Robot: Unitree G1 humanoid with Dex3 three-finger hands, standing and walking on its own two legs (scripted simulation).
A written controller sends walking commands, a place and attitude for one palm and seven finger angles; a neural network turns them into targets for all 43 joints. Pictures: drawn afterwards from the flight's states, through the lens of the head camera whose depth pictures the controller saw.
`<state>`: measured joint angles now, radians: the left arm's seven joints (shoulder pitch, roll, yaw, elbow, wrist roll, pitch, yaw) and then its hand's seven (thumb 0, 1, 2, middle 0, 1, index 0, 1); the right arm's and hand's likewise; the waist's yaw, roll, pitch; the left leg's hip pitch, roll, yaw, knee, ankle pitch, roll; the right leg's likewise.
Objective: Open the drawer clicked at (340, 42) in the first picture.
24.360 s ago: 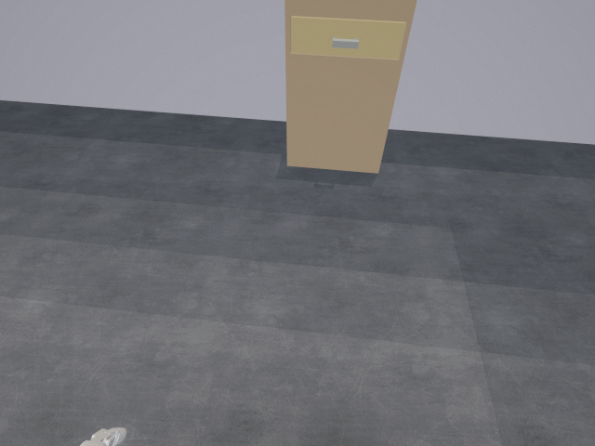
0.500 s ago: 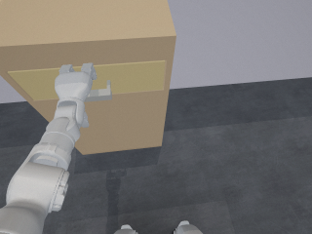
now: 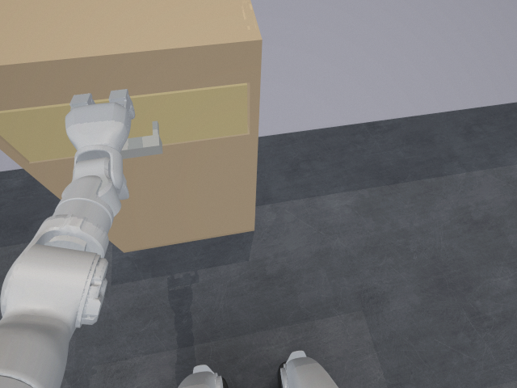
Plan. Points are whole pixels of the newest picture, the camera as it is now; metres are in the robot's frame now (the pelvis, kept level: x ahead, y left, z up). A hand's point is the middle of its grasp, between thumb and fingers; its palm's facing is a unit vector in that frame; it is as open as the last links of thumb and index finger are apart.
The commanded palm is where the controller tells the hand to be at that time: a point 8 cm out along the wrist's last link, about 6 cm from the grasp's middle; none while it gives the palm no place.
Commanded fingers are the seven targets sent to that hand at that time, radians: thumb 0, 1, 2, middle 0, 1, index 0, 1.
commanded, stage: re-aim the fingers above the handle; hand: left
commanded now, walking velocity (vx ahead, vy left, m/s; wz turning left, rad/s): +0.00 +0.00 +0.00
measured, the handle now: (132, 138) +0.57 +0.19 -0.04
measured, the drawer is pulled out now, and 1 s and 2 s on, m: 0.00 0.00 0.00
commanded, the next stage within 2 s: lower the fingers behind the handle in 1.32 s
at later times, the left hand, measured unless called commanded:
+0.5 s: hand (132, 142) +0.52 +0.17 +0.01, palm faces -0.07 +0.02 -1.00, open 13.8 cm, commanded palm +0.51 +0.16 +0.07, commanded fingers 0.00 -0.50 0.30 -0.30 -1.20 -0.30 -1.20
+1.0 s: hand (128, 148) +0.51 +0.17 +0.01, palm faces -0.08 -0.02 -1.00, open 13.8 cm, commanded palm +0.50 +0.17 +0.07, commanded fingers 0.00 -0.50 0.30 -0.30 -1.20 -0.30 -1.20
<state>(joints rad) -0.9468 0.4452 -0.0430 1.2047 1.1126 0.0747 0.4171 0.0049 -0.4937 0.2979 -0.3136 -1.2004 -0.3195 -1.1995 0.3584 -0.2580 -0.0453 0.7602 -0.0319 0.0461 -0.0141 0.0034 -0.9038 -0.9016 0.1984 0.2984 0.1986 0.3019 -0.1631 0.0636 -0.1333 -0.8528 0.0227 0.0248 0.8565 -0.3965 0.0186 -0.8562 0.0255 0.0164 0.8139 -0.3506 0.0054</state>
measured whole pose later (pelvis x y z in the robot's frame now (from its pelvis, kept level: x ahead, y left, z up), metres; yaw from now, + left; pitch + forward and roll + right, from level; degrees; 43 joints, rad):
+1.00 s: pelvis +0.02 +0.00 +0.01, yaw +1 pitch +22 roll -2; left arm -0.87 0.36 -0.12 1.11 1.08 0.07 0.37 0.00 -0.49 0.30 -0.31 -1.20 -0.32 -1.20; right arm 0.35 -0.24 -0.07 0.76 -0.03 0.05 -0.01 0.00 -0.90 -0.90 0.20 0.30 0.20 0.30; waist -0.13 0.06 -0.15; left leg -0.78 0.02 0.01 0.81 -0.41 0.01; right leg -0.77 0.03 0.00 0.76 -0.37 0.00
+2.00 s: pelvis +0.01 +0.00 -0.01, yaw +0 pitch +26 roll -2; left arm -0.97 0.39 -0.06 1.23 1.12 0.09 0.44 0.00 -0.49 0.30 -0.31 -1.20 -0.32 -1.20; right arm 0.35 -0.23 -0.04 0.77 -0.05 0.02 0.00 0.00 -0.90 -0.90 0.20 0.30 0.20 0.30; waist -0.18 0.06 -0.17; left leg -0.95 0.02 0.02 0.95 -0.45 0.02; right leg -0.95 0.03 0.01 0.90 -0.40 0.01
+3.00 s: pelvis -0.03 +0.00 -0.05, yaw +0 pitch +29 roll -2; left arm -1.14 0.45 -0.12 1.27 1.10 0.17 0.39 0.00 -0.49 0.30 -0.31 -1.20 -0.27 -1.34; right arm 0.34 -0.24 -0.01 0.74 -0.04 0.01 -0.01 0.00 -0.90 -0.90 0.20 0.30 0.20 0.30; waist -0.21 0.07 -0.17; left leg -1.19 0.02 0.00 1.15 -0.46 0.02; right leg -1.18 0.03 -0.01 1.09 -0.42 0.01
